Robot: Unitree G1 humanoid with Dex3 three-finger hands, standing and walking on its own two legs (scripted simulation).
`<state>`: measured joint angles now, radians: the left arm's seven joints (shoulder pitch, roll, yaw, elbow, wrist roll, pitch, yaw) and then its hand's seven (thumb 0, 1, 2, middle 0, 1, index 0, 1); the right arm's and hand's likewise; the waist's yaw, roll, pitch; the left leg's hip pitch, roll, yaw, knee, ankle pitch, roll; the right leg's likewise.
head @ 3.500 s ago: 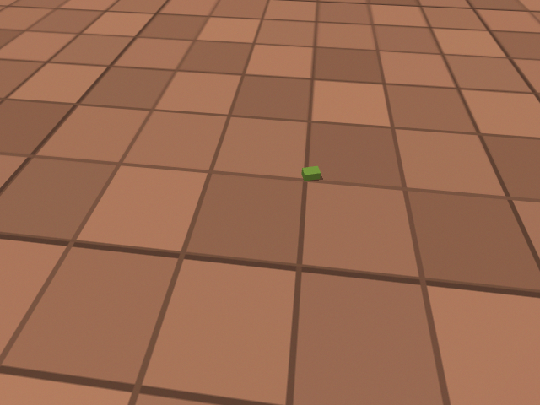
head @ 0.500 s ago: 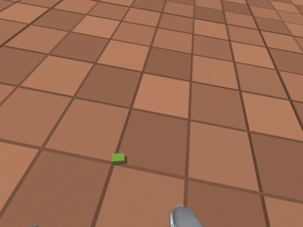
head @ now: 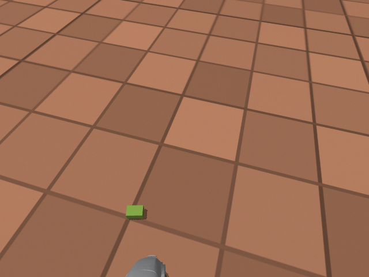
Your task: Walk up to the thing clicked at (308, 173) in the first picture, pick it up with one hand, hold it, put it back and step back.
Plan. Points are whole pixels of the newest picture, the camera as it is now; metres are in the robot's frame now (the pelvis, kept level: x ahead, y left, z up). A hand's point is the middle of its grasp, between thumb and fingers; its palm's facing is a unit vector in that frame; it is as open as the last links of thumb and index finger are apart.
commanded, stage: walk up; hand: left
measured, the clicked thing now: (135, 211) +0.49 +0.29 -0.74
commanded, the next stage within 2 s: none
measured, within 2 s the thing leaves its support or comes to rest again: neither
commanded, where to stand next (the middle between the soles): +0.17 -0.01 m, yaw +4 degrees
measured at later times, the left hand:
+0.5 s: hand out of the picture +0.13 +0.17 -0.15, palm faces +0.01 -0.88 -0.48, open 7.3 cm
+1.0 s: hand out of the picture +0.05 +0.27 -0.16, palm faces +0.09 -0.87 -0.48, open 7.4 cm
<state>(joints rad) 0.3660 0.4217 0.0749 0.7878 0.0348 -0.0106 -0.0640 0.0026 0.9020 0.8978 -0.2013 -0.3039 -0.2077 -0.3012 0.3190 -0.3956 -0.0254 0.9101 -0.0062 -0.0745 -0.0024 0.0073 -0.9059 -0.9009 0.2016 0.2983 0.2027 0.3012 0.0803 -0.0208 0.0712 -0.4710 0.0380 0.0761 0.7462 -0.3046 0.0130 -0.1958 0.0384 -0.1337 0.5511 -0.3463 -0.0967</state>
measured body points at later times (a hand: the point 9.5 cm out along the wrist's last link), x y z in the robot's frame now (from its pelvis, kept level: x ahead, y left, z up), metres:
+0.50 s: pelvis +0.06 -0.11 -0.02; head +0.10 -0.14 +0.42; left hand +0.13 +0.22 -0.11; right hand +0.17 -0.44 -0.15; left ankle +0.08 +0.05 -0.68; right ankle +0.15 -0.25 -0.73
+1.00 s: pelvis +0.05 -0.04 -0.02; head +0.06 -0.03 +0.43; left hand +0.04 +0.31 -0.13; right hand +0.14 -0.36 -0.12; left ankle +0.03 +0.07 -0.73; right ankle +0.13 -0.18 -0.69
